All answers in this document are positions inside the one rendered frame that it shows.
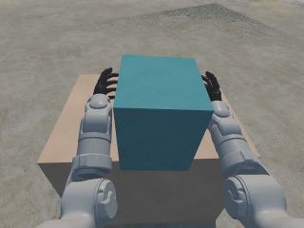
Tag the carton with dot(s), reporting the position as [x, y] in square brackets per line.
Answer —
[161, 111]

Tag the robot left forearm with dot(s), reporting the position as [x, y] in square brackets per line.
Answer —
[92, 159]

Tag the pedestal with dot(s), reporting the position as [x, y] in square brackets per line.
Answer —
[143, 196]

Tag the robot left hand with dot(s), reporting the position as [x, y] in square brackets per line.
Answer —
[103, 83]

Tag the right robot upper arm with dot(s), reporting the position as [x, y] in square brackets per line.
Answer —
[257, 201]

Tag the left robot upper arm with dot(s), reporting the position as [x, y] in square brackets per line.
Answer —
[86, 204]

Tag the robot right forearm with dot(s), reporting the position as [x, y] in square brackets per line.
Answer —
[235, 154]

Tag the robot right hand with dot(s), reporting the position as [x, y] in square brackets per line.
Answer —
[212, 86]

